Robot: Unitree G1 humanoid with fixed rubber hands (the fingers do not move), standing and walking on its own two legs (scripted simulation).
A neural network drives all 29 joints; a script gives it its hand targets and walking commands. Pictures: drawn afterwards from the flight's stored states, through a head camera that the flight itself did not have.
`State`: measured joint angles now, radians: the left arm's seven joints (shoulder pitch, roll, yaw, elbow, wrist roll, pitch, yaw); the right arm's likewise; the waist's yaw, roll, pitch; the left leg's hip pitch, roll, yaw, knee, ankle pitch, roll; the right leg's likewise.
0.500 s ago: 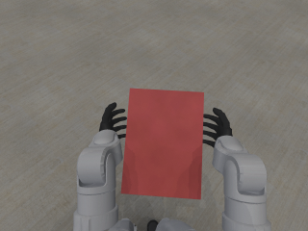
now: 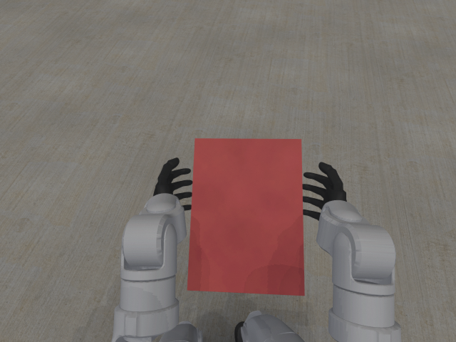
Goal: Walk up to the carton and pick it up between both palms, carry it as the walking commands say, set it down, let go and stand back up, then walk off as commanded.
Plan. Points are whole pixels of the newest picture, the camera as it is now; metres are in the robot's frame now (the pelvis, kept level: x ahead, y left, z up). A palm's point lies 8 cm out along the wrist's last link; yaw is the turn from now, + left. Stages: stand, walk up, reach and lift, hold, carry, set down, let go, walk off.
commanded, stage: carry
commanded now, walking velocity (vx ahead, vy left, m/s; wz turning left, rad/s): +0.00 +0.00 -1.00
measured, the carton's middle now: (246, 214) +0.34 -0.03 -0.03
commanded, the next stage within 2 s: none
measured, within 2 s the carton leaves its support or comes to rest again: neither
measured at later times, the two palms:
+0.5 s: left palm (322, 236) +0.25 -0.13 +0.08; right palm out of the picture +0.11 -0.34 +0.08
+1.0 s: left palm (399, 320) +0.14 -0.17 +0.12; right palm out of the picture -0.04 -0.36 +0.11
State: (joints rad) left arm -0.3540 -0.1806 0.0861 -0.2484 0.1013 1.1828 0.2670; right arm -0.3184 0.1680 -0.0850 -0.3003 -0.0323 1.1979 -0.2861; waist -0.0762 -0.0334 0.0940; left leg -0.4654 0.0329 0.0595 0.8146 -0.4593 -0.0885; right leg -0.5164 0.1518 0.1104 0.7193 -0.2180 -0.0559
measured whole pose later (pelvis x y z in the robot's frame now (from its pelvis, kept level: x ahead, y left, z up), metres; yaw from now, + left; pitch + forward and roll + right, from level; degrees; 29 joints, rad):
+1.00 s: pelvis -0.16 -0.07 +0.01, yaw -38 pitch +1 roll +0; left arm -0.33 -0.17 0.04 -0.17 0.10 1.22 0.28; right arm -0.30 0.16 -0.09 -0.22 -0.08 1.26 -0.29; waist -0.03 0.01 -0.08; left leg -0.42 0.10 0.12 0.77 -0.46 -0.03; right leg -0.44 0.00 -0.13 0.63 -0.22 -0.08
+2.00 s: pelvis -0.33 +0.08 +0.01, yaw -46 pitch +1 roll -2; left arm -0.32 -0.17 0.08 -0.13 0.05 1.03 0.28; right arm -0.27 0.15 -0.09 -0.17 -0.02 1.05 -0.29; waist -0.01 0.04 0.04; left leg -0.49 0.05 0.13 0.61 -0.14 0.04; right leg -0.30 0.04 -0.10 0.63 -0.33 -0.05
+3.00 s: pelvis -0.38 +0.22 +0.02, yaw -37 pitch +3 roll +0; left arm -0.25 -0.15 0.07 0.03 0.11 0.93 0.19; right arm -0.25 0.15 -0.10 0.06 -0.12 0.93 -0.17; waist 0.04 -0.04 -0.05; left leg -0.36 -0.04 0.06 0.60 -0.31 0.06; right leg -0.40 -0.02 -0.15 0.62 -0.24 -0.05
